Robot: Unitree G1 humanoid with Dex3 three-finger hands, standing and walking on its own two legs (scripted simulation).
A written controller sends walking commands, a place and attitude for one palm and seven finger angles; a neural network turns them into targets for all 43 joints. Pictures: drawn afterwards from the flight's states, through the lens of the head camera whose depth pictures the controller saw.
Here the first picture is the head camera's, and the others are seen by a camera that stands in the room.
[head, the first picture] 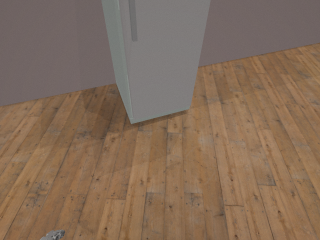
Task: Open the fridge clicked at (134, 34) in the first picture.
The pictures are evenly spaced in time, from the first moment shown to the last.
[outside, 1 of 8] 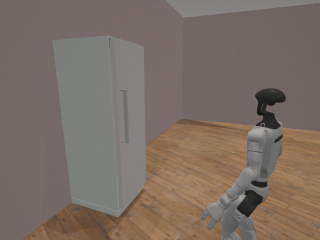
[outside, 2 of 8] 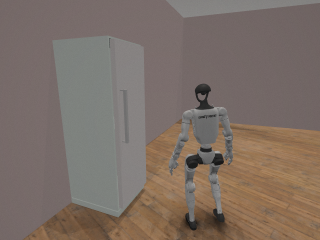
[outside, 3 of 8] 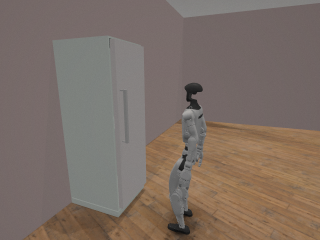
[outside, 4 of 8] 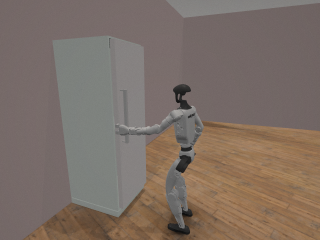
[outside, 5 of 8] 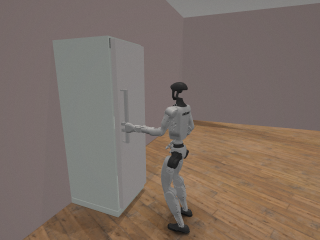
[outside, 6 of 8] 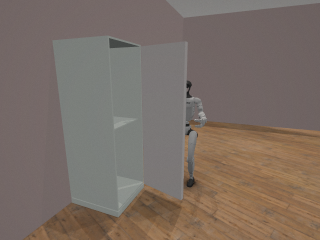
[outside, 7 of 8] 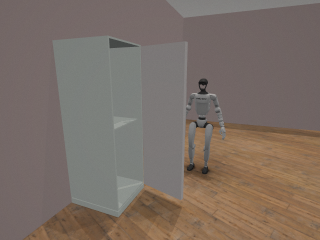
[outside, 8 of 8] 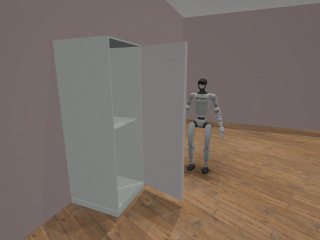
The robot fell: no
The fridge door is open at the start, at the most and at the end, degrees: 0 81 75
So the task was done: yes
